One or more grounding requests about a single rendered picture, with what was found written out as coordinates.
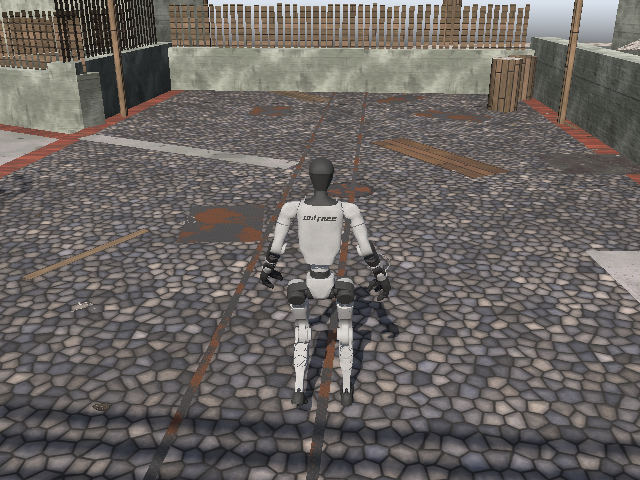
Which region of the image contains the right robot shin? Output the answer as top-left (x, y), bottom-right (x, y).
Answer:
top-left (339, 327), bottom-right (353, 393)

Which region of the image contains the robot right upper arm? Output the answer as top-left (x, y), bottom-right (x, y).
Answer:
top-left (341, 202), bottom-right (373, 257)

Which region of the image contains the right robot forearm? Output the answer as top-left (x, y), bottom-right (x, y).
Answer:
top-left (364, 241), bottom-right (387, 281)

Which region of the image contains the left robot shin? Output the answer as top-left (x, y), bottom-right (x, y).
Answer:
top-left (294, 327), bottom-right (310, 393)

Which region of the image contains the left robot hand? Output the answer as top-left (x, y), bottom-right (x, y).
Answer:
top-left (260, 269), bottom-right (283, 289)

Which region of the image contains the robot left upper arm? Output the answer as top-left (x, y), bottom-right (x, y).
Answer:
top-left (270, 201), bottom-right (300, 255)

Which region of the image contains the robot shin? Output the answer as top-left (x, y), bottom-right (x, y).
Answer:
top-left (294, 327), bottom-right (310, 393)
top-left (339, 327), bottom-right (353, 393)

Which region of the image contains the left robot forearm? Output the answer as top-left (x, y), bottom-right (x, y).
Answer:
top-left (262, 239), bottom-right (280, 274)

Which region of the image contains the right robot hand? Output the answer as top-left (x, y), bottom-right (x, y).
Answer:
top-left (368, 276), bottom-right (391, 301)

